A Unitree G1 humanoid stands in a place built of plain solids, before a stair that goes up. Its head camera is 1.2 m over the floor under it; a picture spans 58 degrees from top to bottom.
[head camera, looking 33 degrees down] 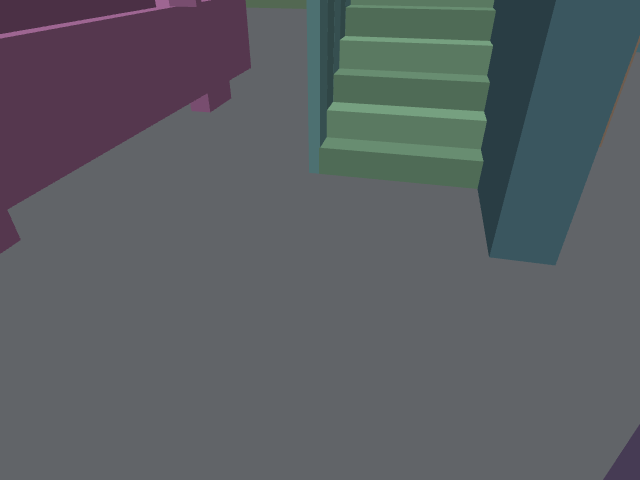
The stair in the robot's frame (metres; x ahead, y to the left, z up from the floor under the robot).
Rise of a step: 0.18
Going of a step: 0.20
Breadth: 1.00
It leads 13 degrees to the right of straight ahead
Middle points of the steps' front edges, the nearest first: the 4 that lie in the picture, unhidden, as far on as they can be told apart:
2.54 -0.49 0.18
2.74 -0.53 0.37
2.93 -0.58 0.55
3.13 -0.62 0.73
